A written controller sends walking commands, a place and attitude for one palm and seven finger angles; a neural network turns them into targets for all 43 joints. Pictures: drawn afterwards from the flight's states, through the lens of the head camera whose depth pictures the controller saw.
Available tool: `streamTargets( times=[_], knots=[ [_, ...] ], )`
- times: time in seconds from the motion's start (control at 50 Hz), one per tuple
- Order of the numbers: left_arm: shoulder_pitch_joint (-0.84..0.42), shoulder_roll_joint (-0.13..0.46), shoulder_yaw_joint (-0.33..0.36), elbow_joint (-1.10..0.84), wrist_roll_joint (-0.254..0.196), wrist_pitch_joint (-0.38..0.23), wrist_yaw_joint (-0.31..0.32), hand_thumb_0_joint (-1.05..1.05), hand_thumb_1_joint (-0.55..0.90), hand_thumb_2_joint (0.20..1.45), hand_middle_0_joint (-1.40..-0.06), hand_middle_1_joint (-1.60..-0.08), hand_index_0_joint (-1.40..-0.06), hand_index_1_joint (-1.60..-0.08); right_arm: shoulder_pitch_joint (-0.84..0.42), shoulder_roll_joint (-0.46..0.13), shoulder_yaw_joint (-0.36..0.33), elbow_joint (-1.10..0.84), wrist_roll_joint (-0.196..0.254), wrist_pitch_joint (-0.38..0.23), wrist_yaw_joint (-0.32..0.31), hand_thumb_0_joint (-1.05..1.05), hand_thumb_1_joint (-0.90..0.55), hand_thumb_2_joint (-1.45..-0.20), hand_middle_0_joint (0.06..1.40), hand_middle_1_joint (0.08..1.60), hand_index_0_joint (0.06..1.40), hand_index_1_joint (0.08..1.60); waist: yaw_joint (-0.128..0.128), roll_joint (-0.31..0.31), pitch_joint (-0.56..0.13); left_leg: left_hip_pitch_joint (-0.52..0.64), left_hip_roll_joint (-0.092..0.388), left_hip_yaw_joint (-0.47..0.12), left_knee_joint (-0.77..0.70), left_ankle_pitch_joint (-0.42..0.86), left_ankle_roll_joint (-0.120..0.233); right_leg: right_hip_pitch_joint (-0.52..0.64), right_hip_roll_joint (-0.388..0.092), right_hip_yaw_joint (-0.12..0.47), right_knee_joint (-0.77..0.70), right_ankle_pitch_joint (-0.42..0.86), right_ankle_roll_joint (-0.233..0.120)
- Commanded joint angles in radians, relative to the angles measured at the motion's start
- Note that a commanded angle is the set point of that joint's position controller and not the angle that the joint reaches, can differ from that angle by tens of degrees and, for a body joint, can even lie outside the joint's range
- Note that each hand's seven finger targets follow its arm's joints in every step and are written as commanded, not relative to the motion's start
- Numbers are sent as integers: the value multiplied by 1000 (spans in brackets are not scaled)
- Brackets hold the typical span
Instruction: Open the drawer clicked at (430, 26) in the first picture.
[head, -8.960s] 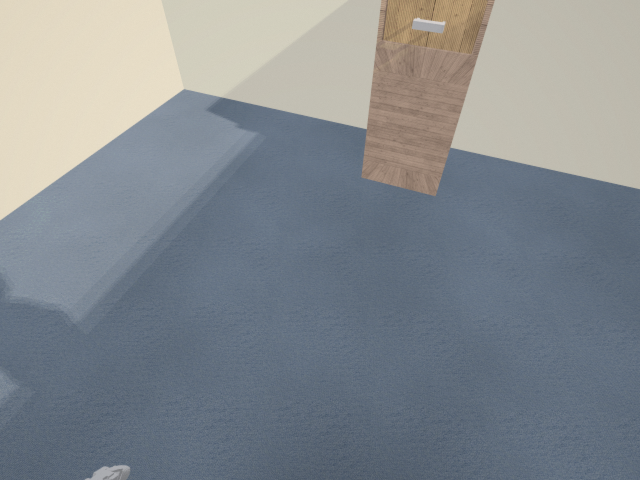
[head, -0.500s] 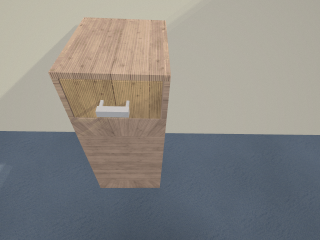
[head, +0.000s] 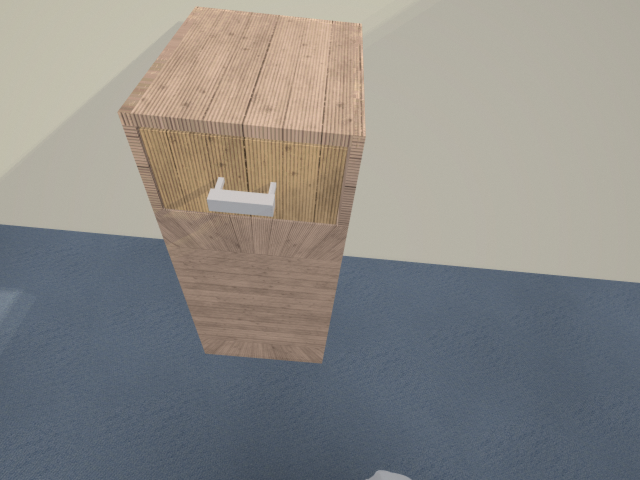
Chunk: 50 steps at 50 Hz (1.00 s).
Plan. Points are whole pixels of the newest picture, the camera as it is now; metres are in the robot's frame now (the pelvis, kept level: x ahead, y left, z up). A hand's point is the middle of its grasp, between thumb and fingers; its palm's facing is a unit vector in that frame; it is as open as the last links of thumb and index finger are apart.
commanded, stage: come to a stop and stand still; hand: left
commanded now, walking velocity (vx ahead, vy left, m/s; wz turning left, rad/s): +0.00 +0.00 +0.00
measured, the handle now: (244, 193) +0.55 +0.16 +0.01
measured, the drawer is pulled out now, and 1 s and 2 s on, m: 0.00 0.00 0.00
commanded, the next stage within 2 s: look again from close up in 0.60 s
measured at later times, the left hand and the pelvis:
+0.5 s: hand out of the picture -0.06 +0.15 -0.17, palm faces +0.02 -0.99 -0.14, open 7.4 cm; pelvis -0.02 +0.00 +0.01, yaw -1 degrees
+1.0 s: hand out of the picture -0.02 +0.18 -0.17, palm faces +0.02 -0.98 -0.18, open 7.4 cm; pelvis -0.02 +0.01 +0.00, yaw +0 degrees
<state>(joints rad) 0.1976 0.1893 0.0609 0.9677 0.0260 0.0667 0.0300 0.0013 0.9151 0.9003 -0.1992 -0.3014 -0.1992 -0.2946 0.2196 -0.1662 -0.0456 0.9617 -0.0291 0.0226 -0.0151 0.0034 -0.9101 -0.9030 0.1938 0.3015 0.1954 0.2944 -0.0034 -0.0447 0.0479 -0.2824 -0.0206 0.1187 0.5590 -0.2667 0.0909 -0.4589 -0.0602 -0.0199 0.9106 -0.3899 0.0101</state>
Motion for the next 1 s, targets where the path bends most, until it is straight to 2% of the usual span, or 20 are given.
streamTargets(
  times=[0.0,0.04,0.12,0.16,0.18,0.2,0.22,0.24,0.26,0.4,0.66,0.68,0.7,0.72,0.76,0.8,0.84,0.86,0.9,0.98],
  knots=[
    [88,43,3,-14,4,-29,-4,0,900,900,-200,-300,-200,-300,22,-124,-10,-36,2,-19,-18,0,-900,-900,200,300,200,300,6,143,-36,73,234,-239,-318,160,75,4,7,9,61,17,16],
    [79,32,-9,-7,1,-30,-4,0,900,900,-200,-300,-200,-300,53,-114,-7,-12,6,-22,-24,0,-900,-900,200,300,200,300,-6,138,-43,136,248,-246,-314,219,86,37,-1,-3,-60,-10,22],
    [114,17,-27,26,0,-33,3,0,900,900,-200,-300,-200,-300,82,-114,-6,26,8,-20,-23,0,-900,-900,200,300,200,300,-11,129,-44,149,260,-278,-334,152,78,160,5,-14,-315,-21,9],
    [182,10,-32,61,-3,-42,8,0,900,900,-200,-300,-200,-300,72,-110,0,41,14,-20,-20,0,-900,-900,200,300,200,300,16,97,-51,106,227,-249,-304,102,32,279,2,-13,-511,120,0],
    [204,25,-33,78,-3,-50,13,0,900,900,-200,-300,-200,-300,75,-90,5,47,20,-21,-17,0,-900,-900,200,300,200,300,17,50,-32,47,186,-221,-281,55,-10,338,-23,28,-591,194,-13],
    [203,37,-37,84,-2,-58,16,0,900,900,-200,-300,-200,-300,78,-72,10,50,23,-20,-14,0,-900,-900,200,300,200,300,3,1,2,24,136,-186,-273,26,-50,310,-69,87,-594,201,-45],
    [192,47,-40,83,-6,-61,18,0,900,900,-200,-300,-200,-300,77,-63,14,60,23,-20,-9,0,-900,-900,200,300,200,300,-5,27,20,49,118,-182,-273,31,-61,255,-97,103,-596,184,-61],
    [184,42,-41,91,-7,-74,17,0,900,900,-200,-300,-200,-300,75,-66,14,68,18,-16,-9,0,-900,-900,200,300,200,300,-12,-76,-4,102,113,-152,-233,77,-60,216,-89,130,-607,185,-63],
    [170,37,-44,91,-9,-78,17,0,900,900,-200,-300,-200,-300,89,-74,15,82,17,-16,-9,0,-900,-900,200,300,200,300,-22,-102,0,135,113,-141,-219,92,-59,187,-93,128,-618,165,-61],
    [235,4,-49,126,-9,-70,18,0,900,900,-200,-300,-200,-300,126,-67,25,139,16,-14,-11,0,-900,-900,200,300,200,300,-6,63,63,58,140,-188,-324,-95,-54,182,-38,76,-596,67,-40],
    [309,-41,-49,148,-6,-73,22,0,900,900,-200,-300,-200,-300,185,-33,21,163,13,-15,-16,0,-900,-900,200,300,200,300,2,56,59,18,146,-199,-334,-137,-50,184,-22,60,-567,77,-42],
    [298,21,-68,142,14,-96,46,0,900,900,-200,-300,-200,-300,62,-84,30,64,13,-31,1,0,-900,-900,200,300,200,300,36,-37,184,-120,115,-117,-125,-67,-87,146,-48,48,-575,140,-53],
    [251,48,-54,92,3,-99,37,0,900,900,-200,-300,-200,-300,125,-48,22,45,9,-19,12,0,-900,-900,200,300,200,300,-22,-43,94,-20,80,-118,-62,-128,-84,27,-85,127,-636,-234,-82],
    [195,84,-47,66,-1,-101,34,0,900,900,-200,-300,-200,-300,179,-46,28,54,1,-6,18,0,-900,-900,200,300,200,300,-57,-15,55,26,67,-96,16,-101,-77,-5,-99,144,-643,-279,-98],
    [163,56,-45,39,-10,-110,29,0,900,900,-200,-300,-200,-300,230,-16,31,52,0,-11,16,0,-900,-900,200,300,200,300,-75,35,-11,63,64,-99,40,-52,-58,-7,-101,136,-597,-212,-118],
    [174,20,-49,37,-11,-107,27,0,900,900,-200,-300,-200,-300,228,-31,36,40,1,-28,9,0,-900,-900,200,300,200,300,-56,101,15,14,106,-165,-82,-90,-39,29,-43,84,-503,-134,-109],
    [242,-7,-52,55,-8,-91,24,0,900,900,-200,-300,-200,-300,194,-67,35,28,0,-34,3,0,-900,-900,200,300,200,300,-11,197,30,-84,178,-310,-262,-258,2,126,35,-13,-374,-52,-75],
    [269,-16,-55,65,-6,-87,21,0,900,900,-200,-300,-200,-300,162,-83,30,21,3,-34,-1,0,-900,-900,200,300,200,300,10,168,47,-137,200,-349,-317,-336,19,172,44,-25,-359,-22,-66],
    [275,-21,-59,73,-2,-86,17,0,900,900,-200,-300,-200,-300,129,-88,29,19,7,-38,-3,0,-900,-900,200,300,200,300,28,59,68,-177,191,-316,-323,-310,20,226,25,-5,-400,44,-64],
    [243,2,-60,66,-6,-94,16,0,900,900,-200,-300,-200,-300,135,-80,35,44,9,-47,-2,0,-900,-900,200,300,200,300,10,21,50,-66,154,-239,-279,-145,-6,207,-12,30,-471,99,-61]
  ],
)
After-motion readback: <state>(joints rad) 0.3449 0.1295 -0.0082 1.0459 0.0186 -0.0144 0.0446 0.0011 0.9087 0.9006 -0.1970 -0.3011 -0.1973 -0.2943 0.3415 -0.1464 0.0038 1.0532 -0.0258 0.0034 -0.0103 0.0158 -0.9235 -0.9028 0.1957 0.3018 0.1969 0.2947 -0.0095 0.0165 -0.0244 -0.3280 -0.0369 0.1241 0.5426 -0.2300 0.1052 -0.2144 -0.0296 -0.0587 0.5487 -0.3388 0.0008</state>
